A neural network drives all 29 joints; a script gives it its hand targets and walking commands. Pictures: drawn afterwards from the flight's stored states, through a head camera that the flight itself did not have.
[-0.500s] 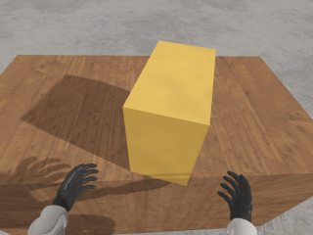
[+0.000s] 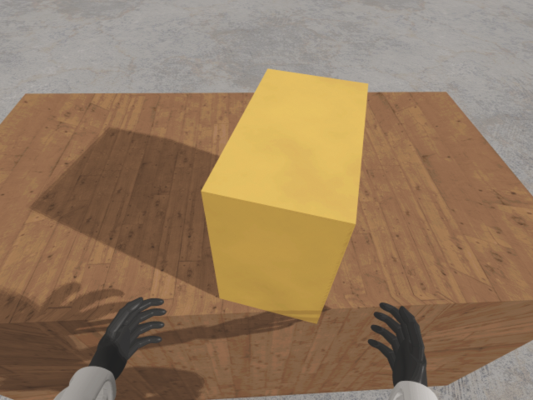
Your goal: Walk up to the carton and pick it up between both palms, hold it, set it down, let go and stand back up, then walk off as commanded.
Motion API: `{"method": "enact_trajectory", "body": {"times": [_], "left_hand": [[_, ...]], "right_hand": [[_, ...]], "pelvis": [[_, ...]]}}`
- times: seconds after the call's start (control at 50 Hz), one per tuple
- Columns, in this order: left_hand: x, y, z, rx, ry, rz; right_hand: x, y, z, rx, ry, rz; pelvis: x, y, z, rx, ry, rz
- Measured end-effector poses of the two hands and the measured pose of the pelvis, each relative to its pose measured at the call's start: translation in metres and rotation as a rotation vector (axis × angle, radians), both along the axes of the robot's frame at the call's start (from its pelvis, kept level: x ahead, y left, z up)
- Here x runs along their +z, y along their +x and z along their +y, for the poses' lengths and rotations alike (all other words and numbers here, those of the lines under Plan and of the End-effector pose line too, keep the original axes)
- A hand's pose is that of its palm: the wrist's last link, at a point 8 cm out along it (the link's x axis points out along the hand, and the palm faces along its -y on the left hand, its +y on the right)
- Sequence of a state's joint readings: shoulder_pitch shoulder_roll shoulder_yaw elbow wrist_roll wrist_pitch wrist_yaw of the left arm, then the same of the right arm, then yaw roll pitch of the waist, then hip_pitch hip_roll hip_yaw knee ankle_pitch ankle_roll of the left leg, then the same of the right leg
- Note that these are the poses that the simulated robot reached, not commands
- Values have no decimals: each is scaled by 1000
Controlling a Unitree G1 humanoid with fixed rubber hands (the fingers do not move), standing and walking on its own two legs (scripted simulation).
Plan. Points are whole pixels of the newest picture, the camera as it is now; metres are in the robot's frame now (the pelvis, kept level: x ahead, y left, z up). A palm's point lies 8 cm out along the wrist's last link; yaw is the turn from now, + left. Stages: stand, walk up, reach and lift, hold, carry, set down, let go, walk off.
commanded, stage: set down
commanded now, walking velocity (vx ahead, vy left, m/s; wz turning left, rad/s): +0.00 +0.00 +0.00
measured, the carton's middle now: (291, 194) +0.44 +0.00 +0.06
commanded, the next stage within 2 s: let go in 1.16 s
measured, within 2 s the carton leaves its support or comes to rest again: neither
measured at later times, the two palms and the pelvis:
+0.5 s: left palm (116, 381) +0.16 +0.24 -0.04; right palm out of the picture +0.15 -0.18 -0.03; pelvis +0.00 +0.00 +0.00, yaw +0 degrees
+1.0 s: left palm (119, 393) +0.15 +0.24 -0.06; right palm out of the picture +0.14 -0.20 -0.07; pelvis +0.00 +0.00 +0.00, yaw +0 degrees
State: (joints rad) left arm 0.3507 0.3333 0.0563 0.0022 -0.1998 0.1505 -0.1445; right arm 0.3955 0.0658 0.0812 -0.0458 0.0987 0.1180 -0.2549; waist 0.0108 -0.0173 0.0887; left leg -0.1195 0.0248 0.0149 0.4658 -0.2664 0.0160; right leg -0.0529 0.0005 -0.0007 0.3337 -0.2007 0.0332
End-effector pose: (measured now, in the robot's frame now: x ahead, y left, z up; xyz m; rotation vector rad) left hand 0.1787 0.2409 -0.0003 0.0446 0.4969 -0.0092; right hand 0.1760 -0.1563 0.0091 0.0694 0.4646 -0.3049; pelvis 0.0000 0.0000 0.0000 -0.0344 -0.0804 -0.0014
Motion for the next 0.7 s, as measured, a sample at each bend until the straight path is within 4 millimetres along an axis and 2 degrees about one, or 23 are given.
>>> {"method": "enact_trajectory", "body": {"times": [0.48,0.7], "left_hand": [[-34,-22,-1,22,59,156],[-47,-24,-2,25,100,219]], "right_hand": [[-42,-26,-20,68,-42,128],[-60,-38,-32,114,-64,191]], "pelvis": [[0,-1,0,0,0,-9],[0,-1,0,0,0,-9]]}}
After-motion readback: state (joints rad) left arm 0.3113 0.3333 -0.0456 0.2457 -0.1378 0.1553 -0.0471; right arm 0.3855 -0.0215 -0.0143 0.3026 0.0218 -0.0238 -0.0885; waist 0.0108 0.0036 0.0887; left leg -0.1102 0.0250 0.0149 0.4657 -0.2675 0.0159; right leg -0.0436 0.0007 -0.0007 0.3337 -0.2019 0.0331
